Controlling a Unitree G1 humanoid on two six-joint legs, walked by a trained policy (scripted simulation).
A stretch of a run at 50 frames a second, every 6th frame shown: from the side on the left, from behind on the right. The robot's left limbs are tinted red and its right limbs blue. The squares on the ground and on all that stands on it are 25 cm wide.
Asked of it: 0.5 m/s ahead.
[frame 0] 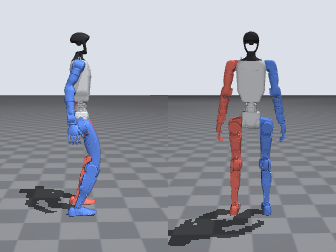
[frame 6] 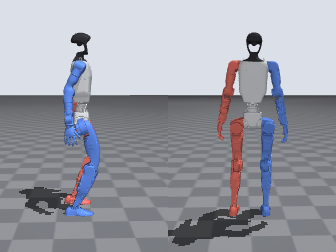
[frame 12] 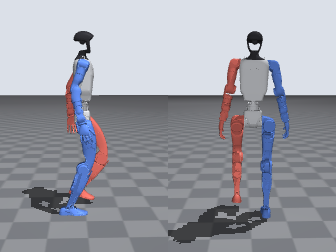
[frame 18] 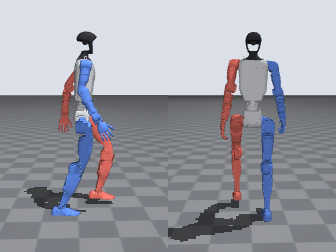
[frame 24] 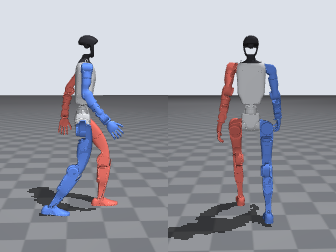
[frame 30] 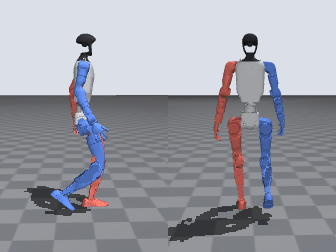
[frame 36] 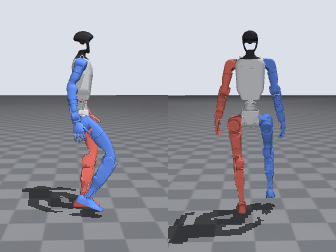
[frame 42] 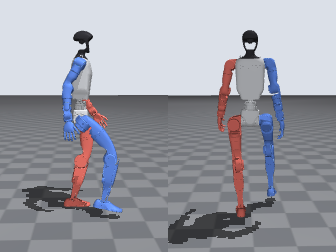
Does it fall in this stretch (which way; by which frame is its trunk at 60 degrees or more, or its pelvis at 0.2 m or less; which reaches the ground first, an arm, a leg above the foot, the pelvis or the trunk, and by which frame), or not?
no
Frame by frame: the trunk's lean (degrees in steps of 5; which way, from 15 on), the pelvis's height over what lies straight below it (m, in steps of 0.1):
0: 0, 0.8
6: 0, 0.8
12: 0, 0.8
18: 5, 0.8
24: 5, 0.7
30: 5, 0.8
36: 0, 0.8
42: 0, 0.8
